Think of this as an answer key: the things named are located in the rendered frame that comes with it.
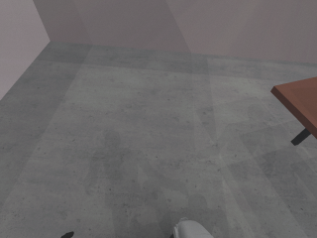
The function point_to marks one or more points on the right robot thigh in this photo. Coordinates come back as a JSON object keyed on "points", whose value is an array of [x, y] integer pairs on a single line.
{"points": [[190, 229]]}

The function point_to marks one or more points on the table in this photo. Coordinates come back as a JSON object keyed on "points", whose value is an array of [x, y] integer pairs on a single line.
{"points": [[300, 98]]}

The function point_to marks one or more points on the right robot shin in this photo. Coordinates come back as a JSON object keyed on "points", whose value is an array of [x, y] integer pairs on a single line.
{"points": [[183, 219]]}

